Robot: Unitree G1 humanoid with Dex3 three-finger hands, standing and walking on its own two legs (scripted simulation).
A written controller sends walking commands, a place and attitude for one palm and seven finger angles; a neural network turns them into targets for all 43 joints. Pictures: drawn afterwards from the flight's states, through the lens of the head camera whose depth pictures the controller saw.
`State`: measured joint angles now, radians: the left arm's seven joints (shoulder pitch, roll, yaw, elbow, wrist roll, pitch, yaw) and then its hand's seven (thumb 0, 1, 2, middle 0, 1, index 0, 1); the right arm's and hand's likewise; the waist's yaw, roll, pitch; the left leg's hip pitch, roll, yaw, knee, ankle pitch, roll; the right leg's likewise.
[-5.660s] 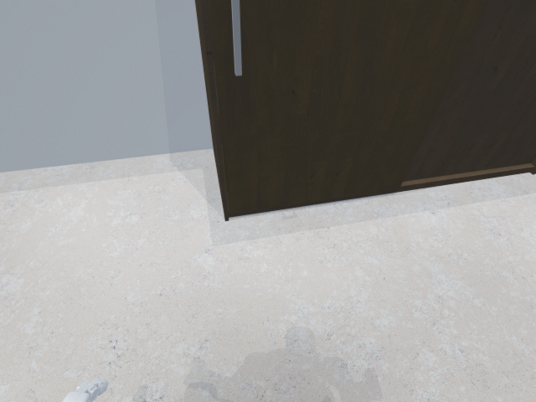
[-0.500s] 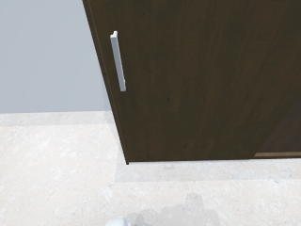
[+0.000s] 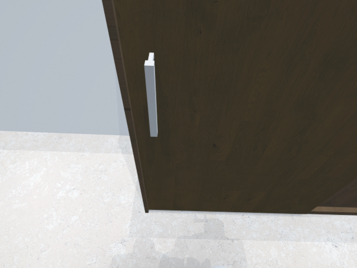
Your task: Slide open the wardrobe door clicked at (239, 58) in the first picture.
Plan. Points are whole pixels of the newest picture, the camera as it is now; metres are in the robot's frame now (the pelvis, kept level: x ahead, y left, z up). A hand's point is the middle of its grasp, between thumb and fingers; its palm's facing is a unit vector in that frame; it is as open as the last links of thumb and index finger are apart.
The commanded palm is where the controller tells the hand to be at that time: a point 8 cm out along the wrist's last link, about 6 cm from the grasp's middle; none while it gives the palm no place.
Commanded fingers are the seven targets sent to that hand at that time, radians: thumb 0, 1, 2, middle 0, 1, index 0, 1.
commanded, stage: come to a stop and stand still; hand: left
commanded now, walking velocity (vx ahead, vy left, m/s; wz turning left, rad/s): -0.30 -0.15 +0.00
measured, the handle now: (152, 99) +0.48 +0.11 +0.11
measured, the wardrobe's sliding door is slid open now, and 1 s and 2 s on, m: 0.00 0.00 0.00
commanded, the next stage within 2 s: look again from close up in 1.44 s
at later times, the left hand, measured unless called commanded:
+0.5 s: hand out of the picture +0.08 +0.13 -0.15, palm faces +0.08 -0.96 -0.26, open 7.3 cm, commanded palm none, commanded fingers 0.00 0.90 0.90 -0.20 -0.30 -0.20 -0.30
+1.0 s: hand out of the picture -0.05 +0.15 -0.17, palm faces +0.04 -0.98 -0.18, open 7.4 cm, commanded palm none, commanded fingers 0.00 0.90 0.90 -0.20 -0.30 -0.20 -0.30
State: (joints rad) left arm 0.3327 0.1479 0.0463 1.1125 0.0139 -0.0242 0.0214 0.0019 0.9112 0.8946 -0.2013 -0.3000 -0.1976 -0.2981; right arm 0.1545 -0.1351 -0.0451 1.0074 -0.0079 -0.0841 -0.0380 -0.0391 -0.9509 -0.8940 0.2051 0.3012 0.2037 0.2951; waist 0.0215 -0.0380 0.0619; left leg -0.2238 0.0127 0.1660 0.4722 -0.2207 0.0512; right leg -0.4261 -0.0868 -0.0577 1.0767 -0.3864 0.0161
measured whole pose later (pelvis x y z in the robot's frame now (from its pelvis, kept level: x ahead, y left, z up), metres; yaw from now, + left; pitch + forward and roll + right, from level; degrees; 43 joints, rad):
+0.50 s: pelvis +0.00 -0.05 +0.00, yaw +2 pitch -1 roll +2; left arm 0.16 0.14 0.04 0.97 0.02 0.01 0.03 0.00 0.91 0.89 -0.21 -0.30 -0.20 -0.30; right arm 0.22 -0.20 -0.07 1.04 -0.02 0.07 -0.01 0.01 -0.91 -0.89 0.20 0.30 0.20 0.29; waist 0.01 0.03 0.09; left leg -0.36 0.01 0.01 1.01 -0.45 -0.05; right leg -0.34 -0.07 -0.10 0.49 -0.15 -0.04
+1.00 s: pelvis -0.04 -0.03 +0.01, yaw +1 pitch +0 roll +1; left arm 0.29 0.17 0.05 1.10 0.02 0.04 -0.01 0.00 0.91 0.89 -0.20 -0.30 -0.20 -0.30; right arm 0.35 -0.09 -0.01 1.09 -0.03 -0.01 -0.04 0.01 -0.90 -0.89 0.20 0.30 0.20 0.30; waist -0.03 -0.02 0.03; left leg -0.12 0.02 0.04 0.36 -0.24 -0.01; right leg -0.31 -0.03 -0.05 0.68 -0.40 0.04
